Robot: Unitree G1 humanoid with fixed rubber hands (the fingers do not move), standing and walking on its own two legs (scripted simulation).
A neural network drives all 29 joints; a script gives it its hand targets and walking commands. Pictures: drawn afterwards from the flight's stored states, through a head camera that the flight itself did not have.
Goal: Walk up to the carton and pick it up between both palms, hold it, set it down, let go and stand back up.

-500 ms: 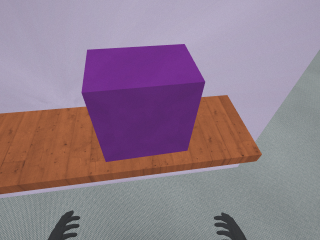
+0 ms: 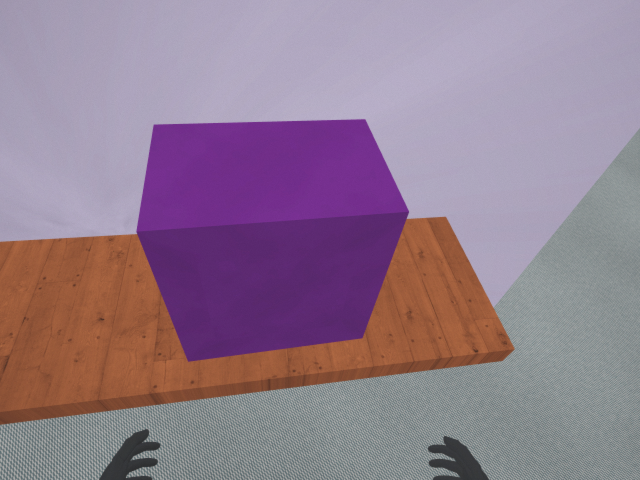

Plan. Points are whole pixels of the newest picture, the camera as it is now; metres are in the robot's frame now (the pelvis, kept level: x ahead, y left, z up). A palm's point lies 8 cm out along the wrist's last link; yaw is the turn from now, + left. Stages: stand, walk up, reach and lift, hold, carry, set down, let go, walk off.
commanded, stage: set down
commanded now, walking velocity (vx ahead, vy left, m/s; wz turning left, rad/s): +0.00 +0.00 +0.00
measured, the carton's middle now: (272, 246) +0.41 +0.04 +0.07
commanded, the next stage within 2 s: let go in 0.34 s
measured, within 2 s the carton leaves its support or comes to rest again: neither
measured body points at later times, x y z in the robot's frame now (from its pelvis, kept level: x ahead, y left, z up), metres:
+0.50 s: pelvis +0.02 +0.00 +0.00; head +0.07 +0.03 +0.44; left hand +0.15 +0.24 -0.14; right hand +0.15 -0.23 -0.13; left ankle -0.02 +0.12 -0.74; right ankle -0.05 -0.11 -0.74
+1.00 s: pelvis -0.02 +0.01 +0.00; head -0.01 +0.03 +0.45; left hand +0.13 +0.24 -0.14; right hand +0.09 -0.22 -0.13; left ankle -0.02 +0.12 -0.74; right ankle -0.05 -0.11 -0.74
